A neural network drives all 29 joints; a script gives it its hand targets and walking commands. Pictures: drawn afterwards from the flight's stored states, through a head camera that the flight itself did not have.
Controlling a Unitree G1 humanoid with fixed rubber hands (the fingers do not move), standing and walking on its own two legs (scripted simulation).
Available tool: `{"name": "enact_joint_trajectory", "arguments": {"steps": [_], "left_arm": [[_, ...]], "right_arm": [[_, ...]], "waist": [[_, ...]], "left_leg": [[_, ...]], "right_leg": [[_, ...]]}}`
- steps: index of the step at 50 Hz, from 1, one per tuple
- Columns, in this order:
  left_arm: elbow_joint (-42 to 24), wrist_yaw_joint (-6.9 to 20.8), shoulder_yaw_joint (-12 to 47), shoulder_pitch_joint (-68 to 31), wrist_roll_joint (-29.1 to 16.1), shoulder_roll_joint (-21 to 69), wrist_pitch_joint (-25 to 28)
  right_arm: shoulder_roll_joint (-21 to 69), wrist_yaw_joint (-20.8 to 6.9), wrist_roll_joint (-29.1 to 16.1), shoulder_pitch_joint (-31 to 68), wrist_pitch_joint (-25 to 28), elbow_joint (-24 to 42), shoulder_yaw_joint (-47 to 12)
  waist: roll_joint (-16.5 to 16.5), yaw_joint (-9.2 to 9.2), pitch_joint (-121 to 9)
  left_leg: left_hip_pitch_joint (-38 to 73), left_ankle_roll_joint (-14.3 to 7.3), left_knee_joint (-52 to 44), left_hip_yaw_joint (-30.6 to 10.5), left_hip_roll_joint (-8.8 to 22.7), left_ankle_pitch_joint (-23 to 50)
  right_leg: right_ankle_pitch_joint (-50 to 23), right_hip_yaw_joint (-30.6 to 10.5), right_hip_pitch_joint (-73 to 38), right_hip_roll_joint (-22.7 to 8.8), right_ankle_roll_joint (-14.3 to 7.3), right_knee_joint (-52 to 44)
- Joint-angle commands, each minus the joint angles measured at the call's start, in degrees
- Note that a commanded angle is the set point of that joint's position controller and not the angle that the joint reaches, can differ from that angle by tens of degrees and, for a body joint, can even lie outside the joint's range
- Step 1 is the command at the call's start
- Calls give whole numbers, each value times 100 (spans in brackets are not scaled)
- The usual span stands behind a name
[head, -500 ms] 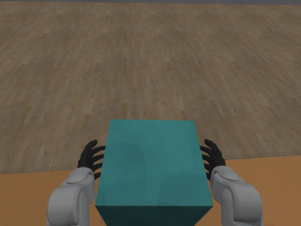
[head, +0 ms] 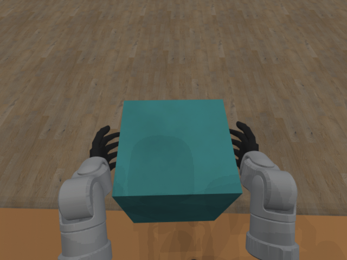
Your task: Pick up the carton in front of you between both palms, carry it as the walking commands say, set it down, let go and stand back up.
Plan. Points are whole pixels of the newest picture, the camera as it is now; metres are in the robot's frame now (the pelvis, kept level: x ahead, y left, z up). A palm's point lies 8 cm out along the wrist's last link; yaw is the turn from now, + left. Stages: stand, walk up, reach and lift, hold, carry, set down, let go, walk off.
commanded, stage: carry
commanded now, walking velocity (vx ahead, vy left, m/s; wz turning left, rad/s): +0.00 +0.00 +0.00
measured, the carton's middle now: (174, 167) +0.33 +0.00 +0.02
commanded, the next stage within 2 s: none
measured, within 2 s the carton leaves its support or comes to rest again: neither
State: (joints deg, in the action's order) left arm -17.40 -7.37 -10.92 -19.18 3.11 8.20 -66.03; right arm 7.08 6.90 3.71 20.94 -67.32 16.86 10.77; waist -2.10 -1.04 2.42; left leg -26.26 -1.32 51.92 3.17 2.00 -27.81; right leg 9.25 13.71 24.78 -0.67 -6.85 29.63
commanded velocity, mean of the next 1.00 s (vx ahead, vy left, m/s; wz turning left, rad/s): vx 0.00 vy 0.00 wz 0.00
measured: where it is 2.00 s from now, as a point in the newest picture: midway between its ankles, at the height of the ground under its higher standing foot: outside the picture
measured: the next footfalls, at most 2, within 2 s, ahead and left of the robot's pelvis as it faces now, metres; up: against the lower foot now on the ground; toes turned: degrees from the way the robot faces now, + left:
left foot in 0.08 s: +0.11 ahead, +0.12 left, +0.00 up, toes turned +5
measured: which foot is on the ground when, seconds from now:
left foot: up 0.00-0.06, down 0.08-1.00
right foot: down 0.00-1.00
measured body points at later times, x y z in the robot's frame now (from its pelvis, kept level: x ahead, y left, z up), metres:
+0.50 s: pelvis +0.10 +0.01 +0.00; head +0.11 +0.01 +0.45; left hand +0.45 +0.15 +0.10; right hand +0.44 -0.15 +0.10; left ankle +0.07 +0.11 -0.73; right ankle +0.07 -0.06 -0.73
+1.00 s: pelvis +0.08 +0.02 +0.01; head +0.06 +0.02 +0.46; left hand +0.42 +0.16 +0.12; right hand +0.41 -0.14 +0.12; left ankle +0.07 +0.11 -0.73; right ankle +0.07 -0.06 -0.73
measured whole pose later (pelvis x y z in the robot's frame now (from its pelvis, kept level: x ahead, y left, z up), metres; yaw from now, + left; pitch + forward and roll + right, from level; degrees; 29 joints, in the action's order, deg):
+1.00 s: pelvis +0.08 +0.02 +0.01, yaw -2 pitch +2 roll +0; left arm -1.5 -7.5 -12.5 -27.5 3.8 5.1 -66.4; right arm 5.5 7.6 4.6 27.4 -66.3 1.8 13.2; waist 0.0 -0.4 -5.6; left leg -15.2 -2.1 31.1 6.8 0.6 -18.2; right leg 17.0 10.5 16.2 -1.3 -2.9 30.8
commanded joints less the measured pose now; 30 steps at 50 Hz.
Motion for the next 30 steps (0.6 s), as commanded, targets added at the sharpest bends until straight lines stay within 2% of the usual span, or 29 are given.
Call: {"name": "enact_joint_trajectory", "arguments": {"steps": [1,3,4,5,6,7,8,11,13,18,22,30], "left_arm": [[-123,776,4225,-3561,-1853,4215,217],[103,706,4100,-3748,-1811,4087,240],[220,673,4028,-3823,-1789,4035,231],[354,638,3943,-3890,-1751,3994,214],[408,612,3868,-3913,-1703,3998,178],[460,584,3798,-4061,-1684,4003,152],[550,571,3735,-4144,-1691,4045,115],[871,569,3608,-4217,-1663,4230,61],[1055,589,3543,-4069,-1604,4401,21],[1003,662,3573,-4324,-1595,4713,43],[911,650,3631,-4382,-1622,4732,88],[809,621,3669,-4250,-1594,4614,98]], "right_arm": [[4489,-587,-1721,3366,309,29,-4224],[4392,-527,-1692,3517,349,-197,-4098],[4319,-501,-1680,3587,348,-297,-4012],[4248,-485,-1662,3656,328,-403,-3917],[4157,-451,-1628,3829,327,-480,-3821],[4201,-440,-1612,3883,301,-577,-3739],[4217,-442,-1591,3860,271,-705,-3645],[4371,-476,-1546,3865,194,-967,-3490],[4524,-506,-1525,3787,153,-1076,-3449],[4867,-583,-1611,4157,176,-979,-3570],[4914,-576,-1702,4248,225,-873,-3674],[4792,-557,-1710,4100,241,-799,-3691]], "waist": [[888,28,-3089],[836,66,-3169],[761,72,-3133],[651,62,-3106],[124,-7,-3132],[-154,0,-3079],[-281,8,-3085],[121,38,-3056],[190,61,-3093],[204,84,-3030],[201,91,-3076],[165,99,-3050]], "left_leg": [[789,-22,-1128,155,-124,416],[1237,-84,-2004,295,-97,1495],[1541,-122,-2446,245,0,2180],[1862,-184,-2567,-64,316,2650],[1763,-298,-2165,-523,761,3574],[1648,-354,-1996,-534,864,4007],[1587,-303,-1927,-460,800,3979],[1529,-196,-1702,-265,594,4123],[1561,-178,-1623,-237,566,4216],[1610,-184,-1667,-267,650,4545],[1641,-173,-1691,-265,643,4301],[1705,-185,-1816,-311,686,4009]], "right_leg": [[-2974,-1135,-2031,-1474,-490,-506],[-2705,-916,-1894,-1343,-357,-143],[-2284,-868,-1698,-1229,-209,38],[-1712,-862,-1402,-1109,-40,214],[-1145,-762,-1352,-769,172,200],[-952,-884,-1506,-724,243,214],[-1208,-922,-1633,-735,267,215],[-2808,-1009,-1841,-874,259,496],[-3256,-1012,-1887,-894,267,564],[-2916,-971,-1860,-806,348,550],[-2878,-1016,-1979,-837,326,530],[-2332,-1053,-1934,-842,329,424]]}}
